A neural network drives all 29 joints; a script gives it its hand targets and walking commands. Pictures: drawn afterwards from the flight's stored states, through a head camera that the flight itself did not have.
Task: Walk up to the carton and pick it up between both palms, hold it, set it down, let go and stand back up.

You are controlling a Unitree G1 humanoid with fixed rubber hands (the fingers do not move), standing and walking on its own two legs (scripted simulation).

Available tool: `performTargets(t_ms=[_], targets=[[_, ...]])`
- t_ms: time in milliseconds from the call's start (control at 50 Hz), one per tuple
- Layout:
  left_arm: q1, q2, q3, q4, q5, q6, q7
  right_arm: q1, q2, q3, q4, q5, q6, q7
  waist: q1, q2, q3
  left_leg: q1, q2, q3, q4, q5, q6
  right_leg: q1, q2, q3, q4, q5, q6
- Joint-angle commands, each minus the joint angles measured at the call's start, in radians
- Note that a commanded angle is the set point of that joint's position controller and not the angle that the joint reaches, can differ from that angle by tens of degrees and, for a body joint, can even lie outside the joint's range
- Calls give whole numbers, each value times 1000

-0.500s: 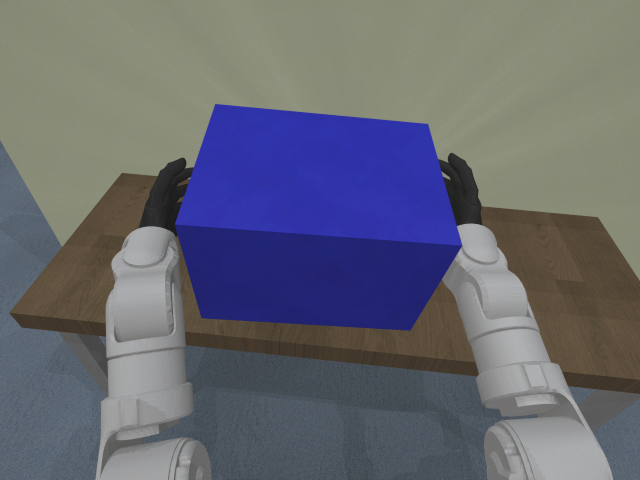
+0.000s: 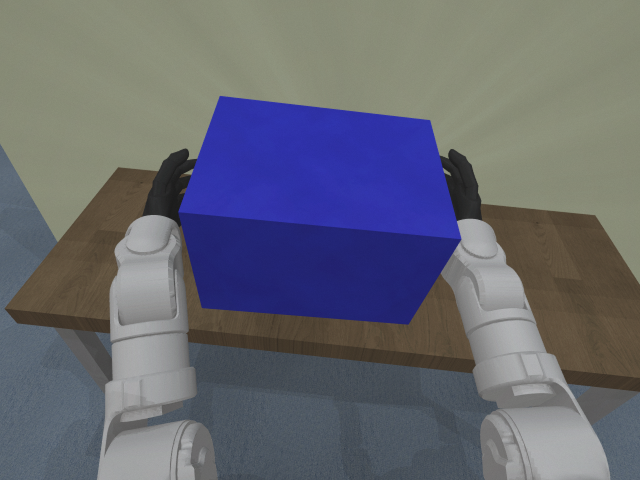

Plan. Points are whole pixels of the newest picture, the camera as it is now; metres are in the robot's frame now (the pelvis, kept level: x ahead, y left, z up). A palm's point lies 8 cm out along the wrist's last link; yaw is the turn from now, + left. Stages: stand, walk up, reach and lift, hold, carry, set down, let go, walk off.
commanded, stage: hold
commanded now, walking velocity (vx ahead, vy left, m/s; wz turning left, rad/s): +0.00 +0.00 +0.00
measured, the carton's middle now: (316, 213) +0.38 +0.00 +0.16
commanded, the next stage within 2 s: none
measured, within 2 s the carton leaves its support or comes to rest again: neither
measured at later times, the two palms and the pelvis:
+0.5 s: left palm (160, 221) +0.35 +0.18 +0.18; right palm (462, 217) +0.36 -0.17 +0.17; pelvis +0.00 +0.00 +0.00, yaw +0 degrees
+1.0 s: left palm (167, 215) +0.36 +0.17 +0.17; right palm (463, 218) +0.36 -0.17 +0.17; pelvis +0.00 +0.00 +0.00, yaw +0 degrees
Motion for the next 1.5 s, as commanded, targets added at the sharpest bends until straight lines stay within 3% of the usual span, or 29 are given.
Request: performTargets(t_ms=[0,60,100,120,140,240,300,420,480,560,600,620,640,660,720,840,860,1100,1240,1340,1380,1460,1480], targets=[[-553,-438,-476,-173,-160,-58,-90,-630,438,418,-343,91,-72,151,-14,113,-446,38,-120,111,14,367,-14,214,107,-54,26,182,-9],[-524,-421,-473,-183,-159,-45,-90,-590,419,425,-328,94,-51,149,-27,101,-407,46,-119,116,16,382,-20,200,112,-59,19,184,-10],[-498,-409,-462,-171,-155,-36,-92,-580,408,434,-340,96,-43,149,-26,71,-379,51,-119,108,5,372,-16,194,106,-58,8,172,-12],[-499,-394,-464,-213,-163,-40,-94,-594,419,441,-371,112,-45,149,-6,79,-398,34,-121,116,7,368,-13,212,107,-53,20,193,-6],[-512,-400,-472,-223,-168,-36,-92,-593,416,448,-376,116,-42,149,-16,84,-394,35,-121,115,4,361,-12,205,107,-56,22,195,-6],[-519,-379,-429,-167,-148,-31,-107,-599,431,426,-349,92,-27,150,-7,42,-324,-11,-118,121,-29,252,15,190,95,-50,0,120,-10],[-539,-398,-435,-171,-149,-35,-113,-608,444,427,-353,87,-35,151,0,57,-351,-21,-118,123,-35,243,16,200,89,-47,5,137,-6],[-539,-409,-482,-222,-180,-53,-93,-625,448,456,-419,118,-48,140,-3,73,-452,34,-120,113,5,352,-3,228,106,-50,26,212,-8],[-524,-407,-456,-151,-148,-40,-99,-583,430,413,-334,83,-28,144,-23,79,-362,10,-117,120,-19,260,3,166,101,-51,1,103,-11],[-559,-405,-416,-118,-144,-31,-112,-604,427,379,-278,52,-28,154,-21,69,-314,-33,-115,126,-47,157,17,158,93,-50,-9,12,-17],[-570,-409,-420,-115,-146,-36,-113,-626,429,382,-288,56,-35,157,-9,73,-313,-38,-117,126,-51,176,16,168,88,-46,-6,35,-15],[-589,-416,-426,-131,-146,-41,-110,-645,439,382,-314,61,-42,159,-23,93,-349,-22,-117,126,-41,190,11,185,95,-47,-1,51,-15],[-588,-414,-421,-124,-144,-43,-110,-643,441,383,-311,67,-43,159,-8,88,-355,-27,-116,124,-36,198,15,187,96,-46,1,61,-13],[-583,-419,-431,-120,-149,-43,-110,-641,442,375,-306,56,-50,156,-23,100,-364,-16,-120,129,-32,214,10,187,93,-47,1,70,-17],[-605,-430,-430,-113,-145,-48,-103,-661,442,376,-292,57,-51,165,-14,107,-361,-21,-114,123,-31,191,8,181,95,-44,2,40,-18],[-614,-409,-395,-58,-135,-51,-100,-692,438,361,-261,45,-64,172,1,64,-356,-42,-112,128,-51,146,29,183,96,-50,-4,-3,-13],[-603,-415,-387,-56,-128,-52,-100,-684,455,363,-254,48,-66,171,12,62,-354,-38,-115,134,-45,158,28,179,99,-52,0,16,-11],[-556,-409,-456,-180,-158,-58,-99,-603,438,429,-343,84,-68,146,-22,76,-417,43,-118,113,7,369,-5,219,103,-58,19,218,-5],[-534,-390,-418,-142,-137,-38,-114,-593,423,399,-309,70,-45,153,-18,67,-316,-6,-113,123,-32,238,8,198,97,-51,0,103,-13],[-558,-413,-456,-178,-158,-58,-102,-622,453,427,-364,87,-60,152,-13,67,-400,20,-119,120,-11,300,5,208,99,-53,18,165,-11],[-576,-423,-464,-180,-156,-61,-97,-627,451,435,-373,89,-62,154,-14,95,-398,12,-115,118,-6,289,1,203,104,-52,14,147,-16],[-584,-409,-451,-137,-150,-52,-93,-636,441,408,-328,74,-59,160,-14,78,-379,-1,-114,124,-24,213,13,166,100,-52,2,53,-18],[-584,-417,-449,-125,-152,-52,-92,-645,434,405,-315,69,-60,163,0,92,-370,-16,-112,125,-32,199,14,176,97,-41,0,53,-19]])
